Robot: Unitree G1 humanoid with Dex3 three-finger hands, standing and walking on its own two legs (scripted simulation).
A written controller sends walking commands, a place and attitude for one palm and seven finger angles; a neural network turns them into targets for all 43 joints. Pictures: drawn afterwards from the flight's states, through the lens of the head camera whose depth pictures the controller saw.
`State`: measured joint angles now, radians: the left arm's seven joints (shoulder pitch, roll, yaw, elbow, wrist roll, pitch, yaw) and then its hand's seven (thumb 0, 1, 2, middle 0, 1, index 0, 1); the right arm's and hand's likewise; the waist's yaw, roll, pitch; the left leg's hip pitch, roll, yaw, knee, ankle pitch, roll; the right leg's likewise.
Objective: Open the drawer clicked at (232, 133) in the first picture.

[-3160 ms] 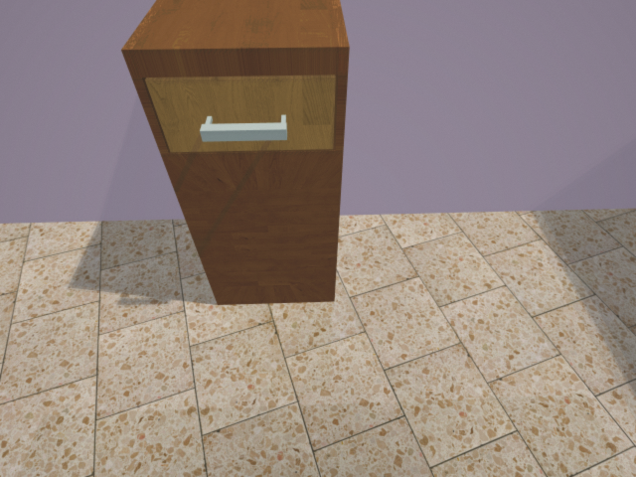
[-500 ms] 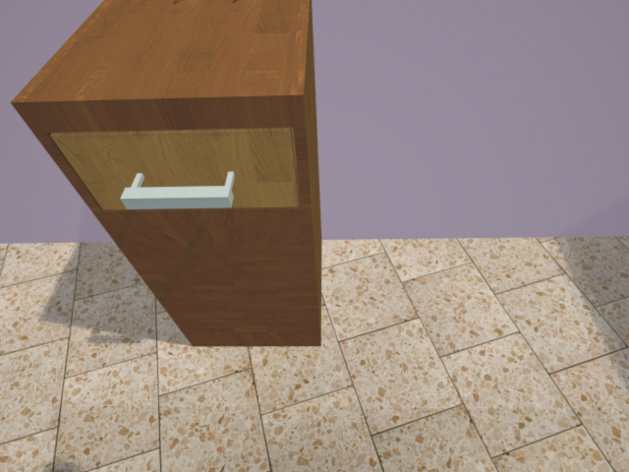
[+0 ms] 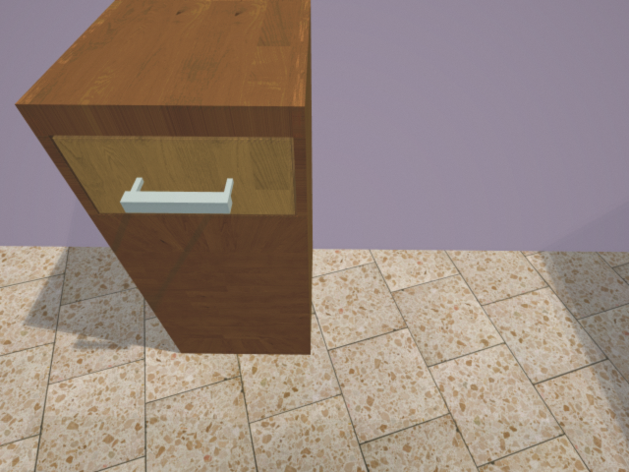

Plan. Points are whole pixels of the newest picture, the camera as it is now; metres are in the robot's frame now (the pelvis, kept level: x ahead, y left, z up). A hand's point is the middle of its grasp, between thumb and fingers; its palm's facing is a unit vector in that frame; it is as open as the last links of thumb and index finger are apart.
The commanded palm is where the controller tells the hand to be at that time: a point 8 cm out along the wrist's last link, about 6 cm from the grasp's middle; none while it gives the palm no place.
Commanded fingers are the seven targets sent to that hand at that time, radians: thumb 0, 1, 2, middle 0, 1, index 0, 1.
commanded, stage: look again from close up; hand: left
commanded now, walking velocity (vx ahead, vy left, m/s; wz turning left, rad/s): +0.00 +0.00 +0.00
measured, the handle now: (180, 193) +0.54 +0.27 +0.01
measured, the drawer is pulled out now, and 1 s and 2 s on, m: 0.00 0.00 0.00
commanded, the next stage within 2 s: shuffle to correct the standing spot in 0.38 s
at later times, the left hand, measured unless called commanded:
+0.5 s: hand out of the picture -0.04 +0.23 -0.18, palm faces +0.03 -0.98 -0.21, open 7.3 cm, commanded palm none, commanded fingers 0.00 0.90 0.90 -0.20 -0.30 -0.20 -0.30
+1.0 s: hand out of the picture -0.01 +0.19 -0.19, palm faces +0.03 -0.99 -0.14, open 7.3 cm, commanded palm none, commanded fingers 0.00 0.90 0.90 -0.20 -0.30 -0.20 -0.30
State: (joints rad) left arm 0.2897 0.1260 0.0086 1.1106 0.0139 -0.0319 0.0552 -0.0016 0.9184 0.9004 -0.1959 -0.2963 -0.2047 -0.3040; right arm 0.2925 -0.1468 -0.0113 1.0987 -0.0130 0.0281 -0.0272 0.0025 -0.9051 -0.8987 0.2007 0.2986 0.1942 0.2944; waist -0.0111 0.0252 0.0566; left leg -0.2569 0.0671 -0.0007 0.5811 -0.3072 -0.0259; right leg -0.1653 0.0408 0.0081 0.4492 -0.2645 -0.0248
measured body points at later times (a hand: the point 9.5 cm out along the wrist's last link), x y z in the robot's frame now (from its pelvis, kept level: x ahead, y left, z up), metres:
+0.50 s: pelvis -0.02 +0.05 +0.00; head -0.03 +0.06 +0.45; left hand -0.04 +0.29 -0.16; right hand +0.01 -0.18 -0.15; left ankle +0.00 +0.14 -0.74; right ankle -0.02 -0.10 -0.74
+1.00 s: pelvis +0.03 +0.05 -0.01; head +0.04 +0.06 +0.44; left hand -0.01 +0.25 -0.17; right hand +0.03 -0.17 -0.16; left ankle +0.00 +0.14 -0.74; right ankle +0.00 -0.09 -0.74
